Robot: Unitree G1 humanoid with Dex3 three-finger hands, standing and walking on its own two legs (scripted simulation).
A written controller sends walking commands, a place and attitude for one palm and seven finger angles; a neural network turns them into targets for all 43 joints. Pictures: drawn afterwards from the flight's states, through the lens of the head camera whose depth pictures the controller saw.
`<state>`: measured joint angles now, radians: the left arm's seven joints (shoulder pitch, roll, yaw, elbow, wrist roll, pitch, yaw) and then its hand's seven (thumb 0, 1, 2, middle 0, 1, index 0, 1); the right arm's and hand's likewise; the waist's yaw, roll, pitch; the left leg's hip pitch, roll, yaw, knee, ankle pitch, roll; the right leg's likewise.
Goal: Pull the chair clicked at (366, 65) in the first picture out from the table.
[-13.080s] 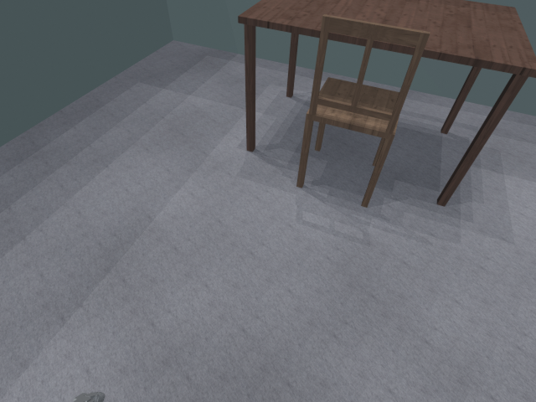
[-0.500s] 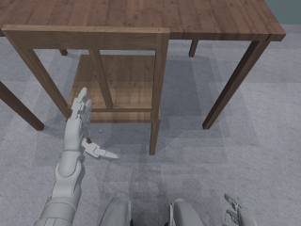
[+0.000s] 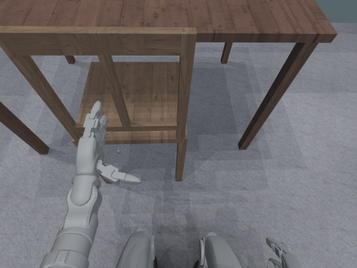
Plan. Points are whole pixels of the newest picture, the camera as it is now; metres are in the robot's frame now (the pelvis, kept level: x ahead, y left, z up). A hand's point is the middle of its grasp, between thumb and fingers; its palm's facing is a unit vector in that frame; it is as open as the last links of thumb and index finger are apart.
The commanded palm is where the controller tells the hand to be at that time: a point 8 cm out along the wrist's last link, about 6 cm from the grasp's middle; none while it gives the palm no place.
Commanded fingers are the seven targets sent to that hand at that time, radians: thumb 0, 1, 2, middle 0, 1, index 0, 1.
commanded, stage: aim the fingers beside a spindle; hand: left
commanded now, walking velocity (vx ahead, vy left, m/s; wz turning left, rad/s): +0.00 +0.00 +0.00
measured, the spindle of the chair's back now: (117, 95) +0.52 +0.16 +0.02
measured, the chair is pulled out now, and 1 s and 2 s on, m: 0.00 0.00 0.00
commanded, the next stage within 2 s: push the fingers through the gap in 0.28 s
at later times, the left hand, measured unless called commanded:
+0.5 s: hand (120, 147) +0.37 +0.14 +0.02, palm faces +0.03 -1.00 -0.03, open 16.9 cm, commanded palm +0.36 +0.19 +0.02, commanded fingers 0.00 -0.50 0.30 -0.06 -0.08 -0.06 -0.08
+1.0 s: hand (124, 124) +0.43 +0.13 +0.02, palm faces +0.05 -1.00 -0.03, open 16.9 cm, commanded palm +0.41 +0.19 +0.02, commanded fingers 0.00 -0.50 0.30 -0.06 -0.08 -0.06 -0.08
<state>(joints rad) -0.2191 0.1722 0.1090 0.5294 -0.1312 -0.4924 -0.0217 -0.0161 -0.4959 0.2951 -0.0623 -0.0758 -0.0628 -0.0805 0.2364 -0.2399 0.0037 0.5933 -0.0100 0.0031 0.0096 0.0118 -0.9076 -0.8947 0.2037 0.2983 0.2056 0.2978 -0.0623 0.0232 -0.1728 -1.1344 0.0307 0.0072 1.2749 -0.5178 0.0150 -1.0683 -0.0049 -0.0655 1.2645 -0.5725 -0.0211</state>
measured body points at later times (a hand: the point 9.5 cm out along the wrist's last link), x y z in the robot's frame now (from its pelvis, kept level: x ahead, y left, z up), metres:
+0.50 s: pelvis +0.00 +0.00 +0.00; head +0.10 +0.01 +0.43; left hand +0.36 +0.19 +0.03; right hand +0.13 -0.25 -0.12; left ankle +0.04 +0.11 -0.62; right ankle +0.02 -0.11 -0.62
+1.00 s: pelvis +0.00 +0.00 -0.01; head +0.12 +0.01 +0.43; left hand +0.42 +0.19 +0.03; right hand +0.08 -0.26 -0.13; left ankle +0.04 +0.11 -0.62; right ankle +0.02 -0.11 -0.62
